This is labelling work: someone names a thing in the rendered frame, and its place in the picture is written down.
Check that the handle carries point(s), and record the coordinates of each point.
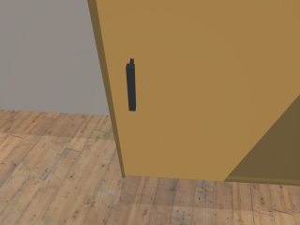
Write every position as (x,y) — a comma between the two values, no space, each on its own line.
(131,85)

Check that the wardrobe door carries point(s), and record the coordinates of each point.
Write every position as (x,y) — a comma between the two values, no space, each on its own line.
(277,154)
(211,77)

